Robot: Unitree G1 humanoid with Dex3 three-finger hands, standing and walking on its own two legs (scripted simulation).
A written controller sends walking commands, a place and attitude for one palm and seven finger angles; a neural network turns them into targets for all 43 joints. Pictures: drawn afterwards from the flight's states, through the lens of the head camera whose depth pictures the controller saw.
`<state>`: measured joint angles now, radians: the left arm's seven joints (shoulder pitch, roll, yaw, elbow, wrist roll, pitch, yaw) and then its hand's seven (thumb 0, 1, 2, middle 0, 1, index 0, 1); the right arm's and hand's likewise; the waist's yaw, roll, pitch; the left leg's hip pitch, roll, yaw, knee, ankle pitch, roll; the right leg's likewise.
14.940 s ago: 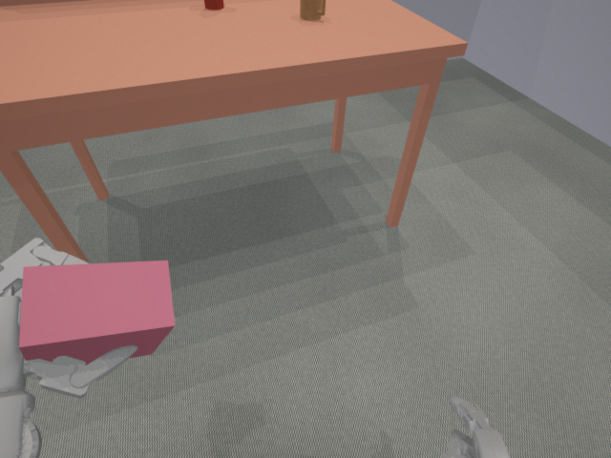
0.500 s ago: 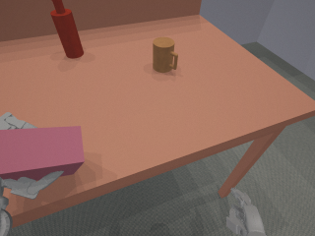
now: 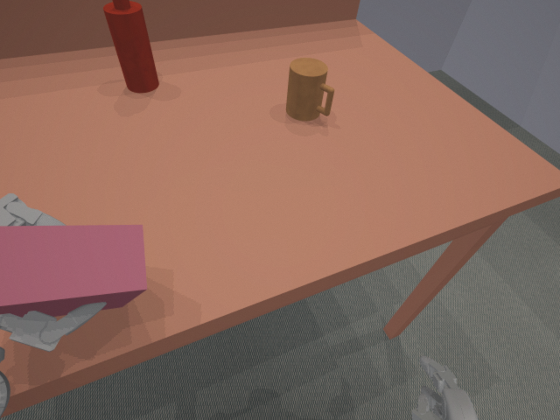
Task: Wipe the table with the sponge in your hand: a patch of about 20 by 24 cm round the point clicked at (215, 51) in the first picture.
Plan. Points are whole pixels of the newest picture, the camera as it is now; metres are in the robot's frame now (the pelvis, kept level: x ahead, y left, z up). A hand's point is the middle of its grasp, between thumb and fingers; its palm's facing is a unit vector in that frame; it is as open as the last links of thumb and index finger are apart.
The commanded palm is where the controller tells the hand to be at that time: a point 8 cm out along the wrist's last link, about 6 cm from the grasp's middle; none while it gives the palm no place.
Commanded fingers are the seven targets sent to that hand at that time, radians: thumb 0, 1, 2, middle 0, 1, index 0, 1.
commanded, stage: come to a stop and stand still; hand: left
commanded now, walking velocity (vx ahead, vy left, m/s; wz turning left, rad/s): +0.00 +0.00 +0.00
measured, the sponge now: (92, 273) +0.23 +0.23 +0.15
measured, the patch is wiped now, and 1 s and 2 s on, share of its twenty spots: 0.00 0.00 0.00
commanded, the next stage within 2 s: look again from close up in 0.42 s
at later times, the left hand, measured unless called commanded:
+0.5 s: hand (36, 266) +0.23 +0.27 +0.16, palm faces +0.42 -0.84 -0.35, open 10.1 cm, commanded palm +0.17 +0.30 +0.18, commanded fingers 0.00 0.10 1.30 -1.20 -1.60 -1.20 -1.60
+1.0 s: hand (57, 258) +0.24 +0.26 +0.16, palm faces +0.41 -0.83 -0.37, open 10.1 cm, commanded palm +0.18 +0.29 +0.18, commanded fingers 0.00 0.10 1.30 -1.20 -1.60 -1.20 -1.60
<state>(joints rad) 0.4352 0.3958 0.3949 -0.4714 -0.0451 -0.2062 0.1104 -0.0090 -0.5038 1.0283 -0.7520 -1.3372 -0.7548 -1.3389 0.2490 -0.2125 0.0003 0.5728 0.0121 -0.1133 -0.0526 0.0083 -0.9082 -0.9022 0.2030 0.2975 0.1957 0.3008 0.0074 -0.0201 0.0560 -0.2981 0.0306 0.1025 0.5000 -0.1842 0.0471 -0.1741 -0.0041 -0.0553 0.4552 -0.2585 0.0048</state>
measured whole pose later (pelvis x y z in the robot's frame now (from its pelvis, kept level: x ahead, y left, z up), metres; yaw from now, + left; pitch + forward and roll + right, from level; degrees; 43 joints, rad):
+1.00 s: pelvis +0.02 +0.00 +0.00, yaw +1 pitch -1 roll -1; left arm 0.43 0.36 0.36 -0.48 -0.05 -0.17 0.12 -0.01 -0.50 1.03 -0.75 -1.34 -0.75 -1.34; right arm 0.20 -0.19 0.02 0.58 0.02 -0.10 -0.04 0.01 -0.91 -0.90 0.20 0.30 0.20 0.30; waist 0.02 -0.01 0.07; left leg -0.26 0.01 0.09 0.46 -0.20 0.05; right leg -0.11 -0.01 -0.06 0.39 -0.26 0.02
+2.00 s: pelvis +0.02 -0.05 -0.01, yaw +2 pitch -1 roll -2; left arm 0.49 0.39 0.38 -0.59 -0.11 -0.12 0.10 -0.01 -0.50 1.03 -0.75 -1.34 -0.75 -1.34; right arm 0.20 -0.19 0.00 0.55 0.02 -0.05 -0.04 0.01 -0.91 -0.90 0.21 0.30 0.20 0.30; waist 0.00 0.00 0.08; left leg -0.35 0.10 0.03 0.61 -0.25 -0.03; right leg -0.18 0.07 -0.11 0.51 -0.32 -0.07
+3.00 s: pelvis +0.02 -0.06 -0.01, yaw +2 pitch -1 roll -2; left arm 0.49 0.39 0.38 -0.59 -0.11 -0.10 0.11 -0.01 -0.50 1.03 -0.75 -1.34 -0.75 -1.35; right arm 0.20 -0.20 0.01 0.56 0.02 -0.04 -0.04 0.01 -0.91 -0.90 0.20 0.30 0.20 0.30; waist 0.00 0.01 0.08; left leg -0.35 0.10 0.02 0.61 -0.25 -0.04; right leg -0.18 0.08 -0.12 0.51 -0.33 -0.07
